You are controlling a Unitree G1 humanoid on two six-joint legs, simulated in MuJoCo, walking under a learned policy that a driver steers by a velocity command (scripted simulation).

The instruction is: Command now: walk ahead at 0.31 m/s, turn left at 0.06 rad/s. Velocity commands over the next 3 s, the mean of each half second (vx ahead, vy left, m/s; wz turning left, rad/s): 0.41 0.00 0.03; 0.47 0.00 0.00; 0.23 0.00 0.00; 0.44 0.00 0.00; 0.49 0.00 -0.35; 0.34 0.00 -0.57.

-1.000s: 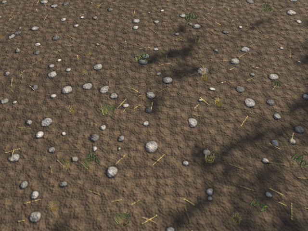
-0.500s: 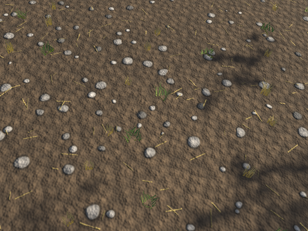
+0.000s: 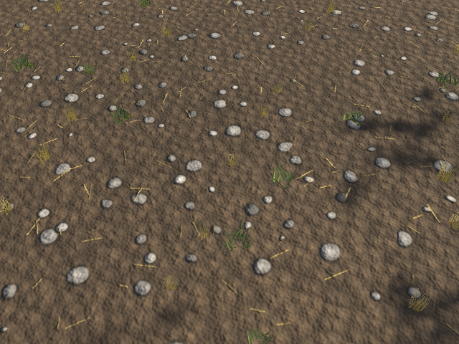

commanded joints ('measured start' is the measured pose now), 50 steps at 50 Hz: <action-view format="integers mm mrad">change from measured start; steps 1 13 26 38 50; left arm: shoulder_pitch -40 -119 -373 -91 75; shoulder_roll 201 115 96 112 184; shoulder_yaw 54 31 14 30 38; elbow -68 -133 -239 -95 25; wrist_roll -15 -1 -6 17 5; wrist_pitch -12 -66 -76 -86 -42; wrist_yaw -1 -37 -80 -52 -17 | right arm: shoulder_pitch -108 132 229 145 -224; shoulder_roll -45 -117 -180 -91 -53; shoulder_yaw -13 -22 -29 -11 5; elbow -87 -3 108 47 -73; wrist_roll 1 -22 1 -5 -21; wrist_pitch -48 -69 -40 -47 -78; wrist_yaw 21 4 -23 -19 18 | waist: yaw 7 -62 -69 -55 54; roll -165 89 84 -57 -58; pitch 66 72 95 -25 49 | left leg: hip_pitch -51 379 438 -211 -203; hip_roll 18 255 274 172 86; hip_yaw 29 -315 -108 -92 -15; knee -132 -605 -530 405 -215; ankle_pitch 69 275 769 209 609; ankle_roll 7 166 113 -38 -49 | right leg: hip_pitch -4 -648 -418 -4 102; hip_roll -190 -90 17 -179 -141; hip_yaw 221 18 -61 218 20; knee -251 621 79 -288 -208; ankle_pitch -123 92 291 268 566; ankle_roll -181 -39 -63 -265 -186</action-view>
